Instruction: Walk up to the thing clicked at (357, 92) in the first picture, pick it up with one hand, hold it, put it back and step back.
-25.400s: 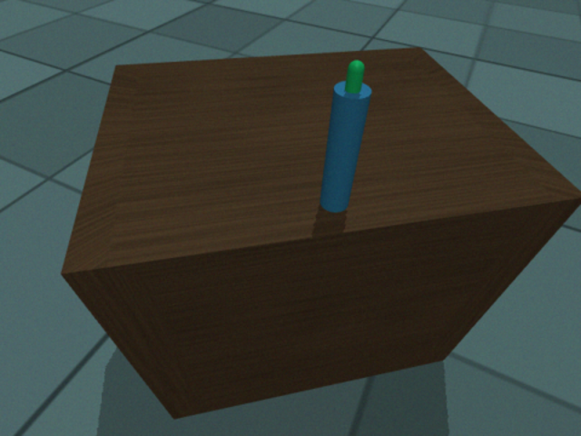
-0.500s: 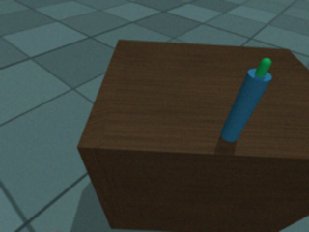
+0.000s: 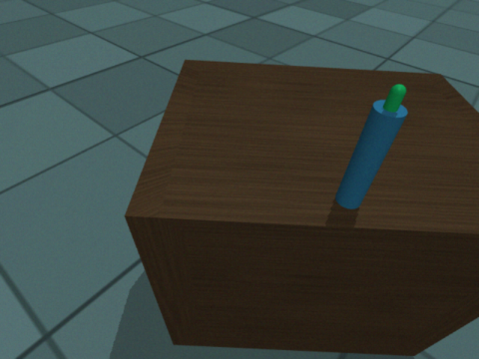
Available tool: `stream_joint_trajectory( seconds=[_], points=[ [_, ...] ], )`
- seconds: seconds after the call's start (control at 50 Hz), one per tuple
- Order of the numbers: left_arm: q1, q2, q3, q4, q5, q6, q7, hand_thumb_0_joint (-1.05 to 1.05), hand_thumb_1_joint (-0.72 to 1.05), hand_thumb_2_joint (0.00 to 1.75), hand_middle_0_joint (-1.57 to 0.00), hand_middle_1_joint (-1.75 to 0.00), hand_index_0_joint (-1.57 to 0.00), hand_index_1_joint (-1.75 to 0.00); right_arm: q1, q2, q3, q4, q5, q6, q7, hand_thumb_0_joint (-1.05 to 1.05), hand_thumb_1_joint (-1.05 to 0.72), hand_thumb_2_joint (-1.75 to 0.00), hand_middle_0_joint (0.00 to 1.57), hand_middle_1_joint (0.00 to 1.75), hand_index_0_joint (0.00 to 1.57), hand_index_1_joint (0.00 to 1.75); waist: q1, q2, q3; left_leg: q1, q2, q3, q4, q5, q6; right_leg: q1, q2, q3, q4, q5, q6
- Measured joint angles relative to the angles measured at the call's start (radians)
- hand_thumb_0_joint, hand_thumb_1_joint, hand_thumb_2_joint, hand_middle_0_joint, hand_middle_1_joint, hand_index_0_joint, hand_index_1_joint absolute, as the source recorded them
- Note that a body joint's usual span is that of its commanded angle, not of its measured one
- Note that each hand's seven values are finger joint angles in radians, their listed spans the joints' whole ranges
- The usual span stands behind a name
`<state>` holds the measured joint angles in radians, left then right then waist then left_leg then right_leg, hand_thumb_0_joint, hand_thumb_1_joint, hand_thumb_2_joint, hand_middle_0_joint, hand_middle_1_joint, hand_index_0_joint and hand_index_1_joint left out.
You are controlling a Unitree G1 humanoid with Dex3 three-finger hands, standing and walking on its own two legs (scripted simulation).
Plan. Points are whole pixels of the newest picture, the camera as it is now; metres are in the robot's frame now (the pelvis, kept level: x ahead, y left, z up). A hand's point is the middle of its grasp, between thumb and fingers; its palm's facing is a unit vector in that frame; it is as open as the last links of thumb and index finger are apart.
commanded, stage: home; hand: right
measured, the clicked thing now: (369, 152) +0.45 -0.21 +0.15
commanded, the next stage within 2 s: stand in 0.92 s
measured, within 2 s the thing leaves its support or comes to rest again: neither
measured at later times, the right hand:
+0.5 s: hand out of the picture +0.08 -0.25 -0.15, palm faces -0.05 +0.93 -0.35, open 17.4 cm
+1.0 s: hand out of the picture +0.11 -0.25 -0.15, palm faces -0.04 +0.94 -0.35, open 17.5 cm
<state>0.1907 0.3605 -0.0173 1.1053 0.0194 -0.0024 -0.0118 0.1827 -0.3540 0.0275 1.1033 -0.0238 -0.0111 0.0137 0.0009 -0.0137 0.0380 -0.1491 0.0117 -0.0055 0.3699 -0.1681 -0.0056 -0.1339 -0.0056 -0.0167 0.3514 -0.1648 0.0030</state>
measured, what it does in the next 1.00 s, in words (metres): stands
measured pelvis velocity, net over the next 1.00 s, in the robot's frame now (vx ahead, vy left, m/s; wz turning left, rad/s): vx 0.03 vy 0.00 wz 0.01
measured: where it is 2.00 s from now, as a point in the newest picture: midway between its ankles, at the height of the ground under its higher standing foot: outside the picture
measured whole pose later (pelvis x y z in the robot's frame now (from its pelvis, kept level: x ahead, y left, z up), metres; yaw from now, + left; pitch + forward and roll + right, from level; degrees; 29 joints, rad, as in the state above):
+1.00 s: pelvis +0.03 +0.00 +0.00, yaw +0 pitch -2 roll +0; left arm 0.11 0.35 -0.01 1.13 0.01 0.00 0.00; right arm 0.11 -0.35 0.01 1.12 -0.01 -0.01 0.00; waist 0.00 -0.01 0.05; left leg -0.10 0.00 -0.01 0.31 -0.18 0.00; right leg -0.08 -0.02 -0.02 0.30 -0.19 0.01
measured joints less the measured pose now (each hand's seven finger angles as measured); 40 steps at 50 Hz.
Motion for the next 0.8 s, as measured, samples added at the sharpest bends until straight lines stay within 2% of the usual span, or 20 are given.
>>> stream_joint_trajectory(
  seconds=[0.8],
  points=[
    [-0.075, -0.011, 0.005, 0.021, -0.007, -0.003, 0.013, 0.01, 0.91, 0.90, -0.20, -0.30, -0.20, -0.29, -0.073, 0.004, -0.011, 0.018, 0.010, -0.003, -0.013, 0.00, 0.55, -0.04, 0.05, 0.05, 0.06, 0.05, 0.000, 0.007, 0.005, 0.044, -0.015, 0.000, -0.050, -0.016, 0.008, 0.041, -0.016, 0.000, -0.041, -0.022, 0.013]
  ],
)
